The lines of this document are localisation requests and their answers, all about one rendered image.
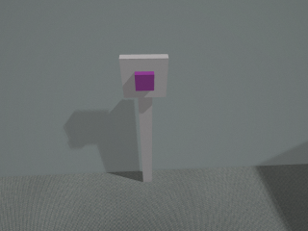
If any button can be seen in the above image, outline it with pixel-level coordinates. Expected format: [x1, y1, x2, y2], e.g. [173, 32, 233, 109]
[135, 71, 155, 91]

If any panel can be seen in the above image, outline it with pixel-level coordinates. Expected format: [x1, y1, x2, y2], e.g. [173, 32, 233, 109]
[118, 54, 169, 182]

